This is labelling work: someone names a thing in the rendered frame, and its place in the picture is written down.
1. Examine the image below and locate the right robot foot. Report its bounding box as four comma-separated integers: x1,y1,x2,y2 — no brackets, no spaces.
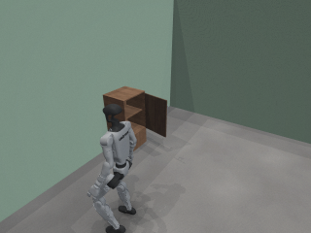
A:
118,205,136,215

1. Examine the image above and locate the robot left hand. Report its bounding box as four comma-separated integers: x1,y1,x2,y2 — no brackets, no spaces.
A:
87,185,100,202

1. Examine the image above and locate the right robot upper arm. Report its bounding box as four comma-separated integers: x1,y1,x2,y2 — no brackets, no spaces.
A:
121,121,137,146

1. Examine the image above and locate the robot right hand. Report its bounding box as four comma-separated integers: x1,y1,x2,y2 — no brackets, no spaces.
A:
127,154,134,162

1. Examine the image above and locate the cupboard door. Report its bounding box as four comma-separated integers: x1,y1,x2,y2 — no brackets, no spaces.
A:
144,93,167,137

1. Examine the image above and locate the robot right forearm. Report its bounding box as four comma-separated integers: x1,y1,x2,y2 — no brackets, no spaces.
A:
129,142,137,155

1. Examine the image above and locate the robot left forearm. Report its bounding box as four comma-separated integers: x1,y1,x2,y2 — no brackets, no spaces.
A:
93,162,111,189

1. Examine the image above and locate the left robot upper arm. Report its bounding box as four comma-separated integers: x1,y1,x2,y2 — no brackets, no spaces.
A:
99,133,115,169

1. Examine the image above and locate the humanoid robot torso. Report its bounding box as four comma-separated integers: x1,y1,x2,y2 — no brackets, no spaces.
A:
105,121,130,180

